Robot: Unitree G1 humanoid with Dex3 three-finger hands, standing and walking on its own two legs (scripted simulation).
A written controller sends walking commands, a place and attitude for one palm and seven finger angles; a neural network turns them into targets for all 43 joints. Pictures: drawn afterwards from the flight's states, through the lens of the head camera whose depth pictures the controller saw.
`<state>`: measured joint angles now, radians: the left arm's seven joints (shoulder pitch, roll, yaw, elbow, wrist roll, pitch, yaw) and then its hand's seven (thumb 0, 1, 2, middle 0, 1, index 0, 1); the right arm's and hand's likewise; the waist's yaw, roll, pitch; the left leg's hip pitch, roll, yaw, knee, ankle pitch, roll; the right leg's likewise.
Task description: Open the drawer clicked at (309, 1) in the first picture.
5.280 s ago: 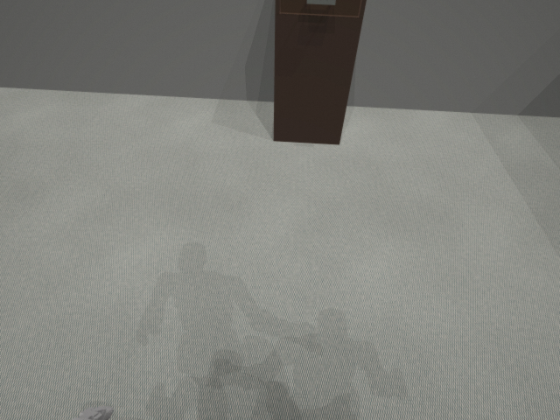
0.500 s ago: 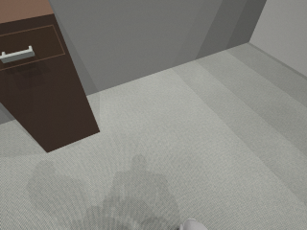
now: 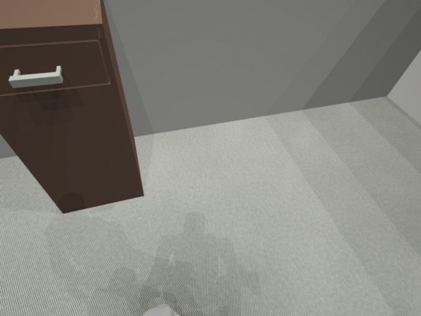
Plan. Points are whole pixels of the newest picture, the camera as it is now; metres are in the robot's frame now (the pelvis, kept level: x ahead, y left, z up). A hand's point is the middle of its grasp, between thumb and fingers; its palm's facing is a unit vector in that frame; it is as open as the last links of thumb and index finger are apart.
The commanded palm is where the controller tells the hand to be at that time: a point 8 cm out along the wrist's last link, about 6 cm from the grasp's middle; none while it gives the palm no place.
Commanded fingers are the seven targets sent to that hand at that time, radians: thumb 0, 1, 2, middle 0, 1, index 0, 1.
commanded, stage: turn to face it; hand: left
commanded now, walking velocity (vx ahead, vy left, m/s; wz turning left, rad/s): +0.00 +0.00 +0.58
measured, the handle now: (37, 75) +0.68 +0.54 +0.03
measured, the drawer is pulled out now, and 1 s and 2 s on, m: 0.00 0.00 0.00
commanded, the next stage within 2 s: take the last steps up to it in 0.56 s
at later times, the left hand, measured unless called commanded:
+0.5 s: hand out of the picture +0.10 +0.18 -0.14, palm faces +0.24 -0.93 -0.29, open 7.4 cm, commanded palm none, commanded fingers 0.00 0.90 0.90 -0.20 -0.30 -0.20 -0.30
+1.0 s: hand out of the picture -0.07 +0.15 -0.17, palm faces +0.44 -0.87 -0.22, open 7.4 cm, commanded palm none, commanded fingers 0.00 0.90 0.90 -0.20 -0.30 -0.20 -0.30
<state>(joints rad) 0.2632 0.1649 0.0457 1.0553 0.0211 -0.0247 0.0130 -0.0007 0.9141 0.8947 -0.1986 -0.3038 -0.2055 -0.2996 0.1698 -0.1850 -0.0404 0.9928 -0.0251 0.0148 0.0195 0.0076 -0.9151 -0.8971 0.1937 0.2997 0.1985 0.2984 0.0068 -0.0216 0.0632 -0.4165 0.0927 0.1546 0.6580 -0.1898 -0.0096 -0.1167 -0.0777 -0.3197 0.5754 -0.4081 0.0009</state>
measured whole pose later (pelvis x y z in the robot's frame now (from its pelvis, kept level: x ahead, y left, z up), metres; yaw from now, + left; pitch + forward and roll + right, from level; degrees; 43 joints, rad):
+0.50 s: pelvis +0.04 -0.04 +0.00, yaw +13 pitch +1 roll +0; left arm 0.17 0.21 0.06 0.89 0.02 0.01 0.02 0.00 0.91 0.90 -0.20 -0.30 -0.20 -0.30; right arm 0.19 -0.22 -0.07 0.93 -0.02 0.05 0.01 0.01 -0.91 -0.90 0.20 0.30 0.21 0.30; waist -0.02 0.05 0.05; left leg -0.42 -0.03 -0.04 0.61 -0.24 0.00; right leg -0.27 -0.03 -0.06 0.57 -0.33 0.02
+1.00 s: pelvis +0.06 -0.01 +0.01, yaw +22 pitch +0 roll +1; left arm 0.38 0.23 0.06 1.10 0.02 0.02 0.00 0.00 0.91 0.89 -0.20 -0.30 -0.20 -0.30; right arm 0.15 -0.19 -0.02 0.97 -0.03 -0.01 0.01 0.01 -0.91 -0.90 0.20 0.30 0.20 0.30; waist 0.06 -0.04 0.04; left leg -0.17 0.02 0.11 0.53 -0.34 0.02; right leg -0.29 -0.12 -0.12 0.84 -0.50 0.03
